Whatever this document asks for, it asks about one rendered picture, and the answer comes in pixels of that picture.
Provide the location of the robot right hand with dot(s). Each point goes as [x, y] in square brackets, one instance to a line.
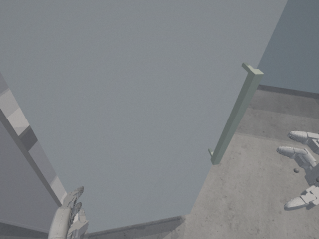
[309, 197]

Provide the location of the robot left hand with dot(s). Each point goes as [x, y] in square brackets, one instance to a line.
[64, 216]

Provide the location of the fridge door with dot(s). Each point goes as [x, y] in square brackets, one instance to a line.
[126, 97]

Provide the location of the handle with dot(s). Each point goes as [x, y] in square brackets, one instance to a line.
[245, 96]

